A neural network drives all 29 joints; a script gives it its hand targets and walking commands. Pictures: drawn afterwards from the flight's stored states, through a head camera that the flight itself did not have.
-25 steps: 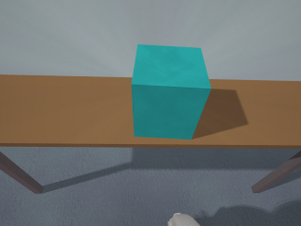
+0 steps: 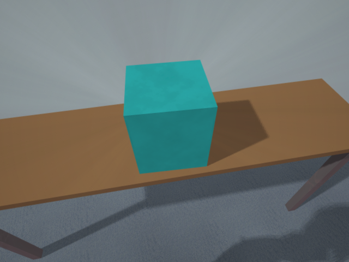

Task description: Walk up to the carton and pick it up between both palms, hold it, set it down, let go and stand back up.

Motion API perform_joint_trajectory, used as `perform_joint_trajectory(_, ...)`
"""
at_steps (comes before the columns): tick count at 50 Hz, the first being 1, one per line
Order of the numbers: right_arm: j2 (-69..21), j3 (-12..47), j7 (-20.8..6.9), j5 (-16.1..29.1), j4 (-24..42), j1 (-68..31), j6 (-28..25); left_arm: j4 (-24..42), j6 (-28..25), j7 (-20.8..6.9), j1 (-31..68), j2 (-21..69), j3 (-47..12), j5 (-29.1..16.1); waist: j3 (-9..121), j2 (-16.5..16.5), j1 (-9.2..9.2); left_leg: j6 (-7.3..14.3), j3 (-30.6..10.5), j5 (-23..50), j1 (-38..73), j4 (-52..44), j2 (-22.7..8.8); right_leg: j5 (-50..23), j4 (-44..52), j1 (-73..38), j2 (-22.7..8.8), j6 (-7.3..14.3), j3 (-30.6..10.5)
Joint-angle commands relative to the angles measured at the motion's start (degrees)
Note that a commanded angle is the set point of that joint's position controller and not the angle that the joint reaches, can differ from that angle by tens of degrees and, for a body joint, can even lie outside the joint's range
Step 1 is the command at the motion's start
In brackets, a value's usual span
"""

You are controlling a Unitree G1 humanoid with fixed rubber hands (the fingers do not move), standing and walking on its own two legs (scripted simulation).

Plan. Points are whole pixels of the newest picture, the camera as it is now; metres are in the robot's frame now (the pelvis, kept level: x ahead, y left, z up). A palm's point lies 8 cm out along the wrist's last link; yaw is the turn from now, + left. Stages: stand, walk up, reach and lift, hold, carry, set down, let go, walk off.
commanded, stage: walk up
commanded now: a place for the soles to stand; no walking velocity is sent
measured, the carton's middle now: (168, 118) +0.50 +0.04 +0.02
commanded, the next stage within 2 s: none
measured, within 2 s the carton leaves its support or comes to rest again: neither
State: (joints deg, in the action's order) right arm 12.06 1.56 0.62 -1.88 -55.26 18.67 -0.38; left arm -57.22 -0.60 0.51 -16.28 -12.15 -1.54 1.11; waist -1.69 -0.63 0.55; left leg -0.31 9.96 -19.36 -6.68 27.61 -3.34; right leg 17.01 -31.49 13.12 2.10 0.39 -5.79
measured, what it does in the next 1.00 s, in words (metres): steps on the spot: right foot, then left foot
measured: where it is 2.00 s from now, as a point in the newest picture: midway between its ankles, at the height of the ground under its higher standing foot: outside the picture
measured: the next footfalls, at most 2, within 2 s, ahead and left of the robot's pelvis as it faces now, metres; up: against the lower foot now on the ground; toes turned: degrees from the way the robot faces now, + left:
right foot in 0.44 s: +0.20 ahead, -0.21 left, +0.00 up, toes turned -8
left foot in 0.94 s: +0.05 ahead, +0.09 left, +0.00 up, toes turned +10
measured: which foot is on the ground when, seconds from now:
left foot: down 0.00-0.44, up 0.46-0.92, down 0.94-1.00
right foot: down 0.00-0.18, up 0.20-0.42, down 0.44-0.94, up 0.96-1.00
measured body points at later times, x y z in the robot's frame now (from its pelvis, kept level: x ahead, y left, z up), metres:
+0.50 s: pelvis +0.06 -0.08 -0.02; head +0.09 -0.10 +0.43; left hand +0.13 +0.17 -0.16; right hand -0.01 -0.33 -0.17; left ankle -0.04 +0.10 -0.70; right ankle +0.16 -0.20 -0.74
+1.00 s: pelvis +0.02 -0.04 -0.01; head +0.03 -0.02 +0.43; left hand +0.08 +0.24 -0.16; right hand +0.08 -0.31 -0.14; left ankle +0.01 +0.09 -0.74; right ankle +0.14 -0.20 -0.71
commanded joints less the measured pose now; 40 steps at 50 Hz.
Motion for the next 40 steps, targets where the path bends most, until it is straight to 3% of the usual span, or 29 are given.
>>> perform_joint_trajectory(1,8.6,-2.4,0.4,0.1,2.1,1.0,-0.1,1.7,-1.4,0.7,-3.5,-6.2,1.4,-0.1,-1.5,2.3,-0.22,4.4,-2.6,12.8,1.1,-2.6,-5.7,-22.1,1.5,1.9,-4.1,2.8,-2.8)
perform_joint_trajectory(4,7.4,-1.9,0.3,0.2,2.6,0.2,0.3,2.0,-1.2,0.9,-4.6,-7.6,1.8,-0.7,-1.1,-0.9,-0.68,3.1,-2.0,8.1,0.4,0.7,-3.2,-24.7,2.4,1.8,-5.4,4.8,-7.3)
perform_joint_trajectory(6,6.9,-2.0,0.3,0.3,2.9,0.5,0.5,2.0,-1.1,1.2,-5.5,-8.4,2.0,-0.8,1.2,-2.6,-0.65,2.9,-2.9,3.4,0.5,2.3,-1.8,-21.0,4.7,1.8,-6.9,6.4,-11.7)
perform_joint_trajectory(7,6.9,-2.9,0.5,-0.7,2.3,5.9,0.0,2.4,-0.5,0.4,-4.9,-11.6,3.4,0.2,2.8,-6.9,0.79,5.1,-6.3,-6.8,4.5,1.9,-2.9,-5.1,2.0,5.2,-5.1,5.5,-10.6)
perform_joint_trajectory(8,8.4,-3.5,0.7,-0.8,1.8,8.2,-0.2,3.5,0.1,0.0,-1.4,-10.8,3.1,0.4,0.0,-4.7,2.40,6.9,-10.2,-12.1,9.8,-2.7,-6.1,5.8,-0.6,15.1,-2.4,3.6,-7.5)
perform_joint_trajectory(9,11.9,-4.7,1.2,-1.0,0.9,11.2,-0.3,5.4,0.4,-0.4,2.6,-8.5,2.5,0.7,-4.0,2.3,4.50,10.5,-18.4,-15.7,15.3,-11.4,-14.8,8.2,-8.4,25.4,0.5,0.1,0.1)
perform_joint_trajectory(10,13.9,-5.5,1.8,-1.1,-0.2,13.1,-0.5,7.2,0.6,-0.7,6.0,-6.9,2.1,1.5,-8.3,4.8,5.50,14.3,-25.9,-13.6,14.6,-16.6,-24.5,12.3,-16.2,32.4,-2.7,-1.8,2.8)
perform_joint_trajectory(11,13.9,-5.7,2.3,-1.2,-0.7,12.3,-0.9,8.3,0.7,-0.9,6.7,-7.1,2.2,1.8,-12.1,4.4,4.80,16.0,-26.2,-9.1,11.4,-18.7,-28.2,13.0,-20.1,33.4,-6.6,-2.6,1.8)
perform_joint_trajectory(13,11.0,-4.8,2.1,-1.3,-0.6,9.5,-1.9,8.0,0.3,-1.7,4.6,-6.8,2.2,2.0,-13.9,6.9,2.47,14.9,-20.7,4.9,10.6,-17.1,-25.7,12.6,-21.0,32.8,-8.8,-3.1,2.1)
perform_joint_trajectory(14,10.1,-4.4,2.0,-1.3,-0.3,9.3,-2.3,8.3,0.0,-2.0,4.8,-6.8,2.2,2.1,-13.4,7.5,2.18,13.3,-16.7,10.1,10.0,-16.0,-23.1,11.8,-19.9,30.9,-9.7,-2.9,2.2)
perform_joint_trajectory(16,9.6,-4.1,1.3,-0.7,-0.4,5.9,-2.6,7.3,-0.6,-2.4,4.1,-4.5,1.9,1.6,-11.2,9.1,0.32,10.1,-7.2,26.1,7.0,-10.8,-16.0,6.3,-14.1,21.8,-7.4,-2.9,5.8)
perform_joint_trajectory(18,11.1,-4.4,0.6,-0.6,0.8,1.1,-2.0,5.1,-0.9,-2.2,-1.7,-2.7,1.8,1.1,-6.1,10.7,-3.08,7.1,2.0,36.2,-1.3,-3.3,-9.9,-6.8,-5.9,5.3,-4.2,-1.7,12.1)
perform_joint_trajectory(19,10.3,-4.0,0.1,-0.2,0.9,1.2,-1.5,3.2,-1.2,-1.7,-5.5,-3.6,2.5,0.9,-2.3,6.7,-4.84,5.3,3.9,36.7,-5.0,2.2,-7.1,-16.4,-1.6,-3.6,-1.0,-1.1,15.9)
perform_joint_trajectory(20,9.4,-3.3,-0.3,0.0,1.1,2.4,-1.1,2.1,-1.4,-1.0,-8.5,-6.4,3.4,0.8,0.3,1.6,-5.94,3.6,2.9,35.4,-8.4,7.5,-5.3,-22.3,-0.4,-10.5,0.4,-0.6,16.8)
perform_joint_trajectory(21,8.1,-2.6,-0.6,0.9,2.0,5.6,-0.8,2.1,-1.1,-0.5,-10.7,-9.5,4.7,1.0,5.2,-1.7,-6.17,1.8,0.8,24.3,-12.8,14.7,-3.4,-31.2,-1.9,-18.7,-4.7,1.9,10.8)
perform_joint_trajectory(22,7.2,-2.4,-0.6,1.8,3.1,6.7,-0.1,2.8,-1.0,0.2,-13.1,-13.4,5.4,0.9,8.8,-7.6,-6.74,0.1,-2.2,-8.0,-15.0,26.9,1.9,-35.9,3.7,-20.1,-15.6,6.3,-4.1)
perform_joint_trajectory(23,6.4,-2.3,-0.3,1.5,3.2,7.8,1.2,3.8,-0.6,0.8,-12.3,-14.6,4.6,0.0,7.5,-4.9,-4.75,0.8,-9.3,-22.2,-11.3,32.9,3.4,-28.3,10.0,-11.0,-21.7,8.1,-13.0)
perform_joint_trajectory(24,4.7,-2.3,0.5,2.0,2.5,9.7,2.4,4.7,0.4,1.6,-7.0,-14.9,4.8,-1.4,3.9,-4.2,-2.19,1.5,-13.2,-21.6,-10.0,36.3,2.3,-13.5,14.1,-2.7,-24.0,10.5,-14.4)
perform_joint_trajectory(25,2.6,-1.8,0.9,2.3,2.4,11.2,2.8,6.6,1.4,2.3,0.7,-15.5,4.8,-1.6,1.2,-8.2,-0.21,1.5,-13.9,-18.9,-12.9,36.3,0.5,7.1,17.5,0.7,-23.7,11.8,-12.9)
perform_joint_trajectory(26,3.4,-1.9,1.1,1.6,2.3,10.8,3.0,8.5,2.0,2.4,4.8,-13.9,4.6,-1.3,-2.6,-9.9,0.14,1.3,-13.7,-17.3,-14.7,36.0,-0.5,16.3,19.6,4.1,-22.5,10.2,-11.8)
perform_joint_trajectory(27,5.2,-2.6,1.1,0.9,2.1,10.2,2.8,8.6,2.1,2.4,6.3,-12.8,4.3,-0.8,-4.0,-11.0,0.21,0.9,-12.8,-15.9,-14.6,34.2,-1.0,15.9,19.8,7.1,-21.2,9.5,-9.0)
perform_joint_trajectory(28,8.0,-3.9,1.1,0.4,1.7,9.9,2.6,8.2,1.8,2.3,5.9,-12.4,4.3,0.0,-4.2,-9.9,-0.20,0.6,-12.6,-14.1,-12.9,33.5,-0.6,11.4,18.9,8.2,-21.4,10.1,-7.6)
perform_joint_trajectory(29,9.3,-4.7,0.9,0.2,1.2,10.1,2.6,8.1,1.3,2.4,4.6,-11.8,4.2,0.3,-2.7,-6.1,-0.66,0.5,-12.9,-12.8,-13.6,35.0,-0.2,7.5,17.8,5.9,-21.9,10.5,-6.3)
perform_joint_trajectory(30,9.2,-5.0,0.8,0.2,1.9,9.6,2.5,7.8,0.9,2.5,4.3,-11.5,4.2,0.5,-1.5,-4.3,-0.67,-0.1,-13.3,-11.5,-15.5,36.0,-0.3,3.0,16.7,3.9,-23.1,11.8,-5.8)
perform_joint_trajectory(32,8.8,-5.5,0.5,0.0,3.2,7.8,2.9,8.0,0.6,2.8,4.5,-11.3,4.6,0.6,0.6,-3.0,-1.36,-0.5,-13.0,-10.5,-16.2,39.1,0.4,3.3,16.9,4.5,-24.8,13.5,-5.7)
perform_joint_trajectory(34,8.8,-5.8,0.2,0.1,4.6,5.4,3.5,8.6,0.3,3.3,6.2,-11.6,4.5,0.4,-0.4,-4.2,-1.26,-1.5,-13.4,-9.6,-18.6,38.9,0.1,4.3,17.1,4.1,-26.0,14.3,-5.1)
perform_joint_trajectory(36,8.7,-6.2,-0.2,-0.1,5.4,4.1,3.8,8.5,0.1,3.7,6.8,-11.4,4.4,0.6,-0.9,-4.2,-1.27,-1.8,-13.2,-8.4,-19.7,37.3,0.6,5.5,17.0,4.2,-26.2,13.5,-2.9)
perform_joint_trajectory(39,8.1,-6.8,-1.0,0.3,5.9,5.0,3.6,8.3,0.3,3.6,8.7,-11.8,4.5,1.0,0.6,-8.8,-0.47,-1.7,-11.9,-8.7,-18.7,31.4,0.4,10.9,16.8,3.5,-24.6,11.7,0.2)
perform_joint_trajectory(40,7.6,-6.7,-1.3,0.4,6.3,4.4,3.4,8.3,0.4,3.5,8.3,-11.4,4.3,1.2,0.0,-9.4,-1.09,-1.7,-11.1,-9.4,-18.2,28.9,0.6,11.4,16.6,3.3,-23.6,11.1,1.3)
